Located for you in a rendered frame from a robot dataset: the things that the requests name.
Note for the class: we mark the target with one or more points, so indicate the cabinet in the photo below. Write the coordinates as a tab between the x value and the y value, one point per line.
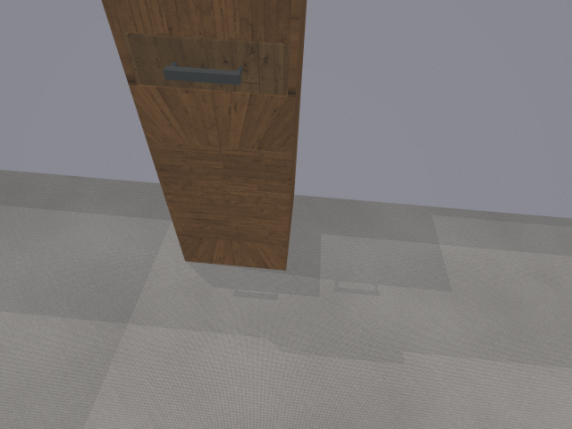
226	160

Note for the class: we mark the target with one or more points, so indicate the handle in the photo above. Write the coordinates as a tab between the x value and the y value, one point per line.
174	72

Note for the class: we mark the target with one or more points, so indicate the drawer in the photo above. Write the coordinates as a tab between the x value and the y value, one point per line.
265	66

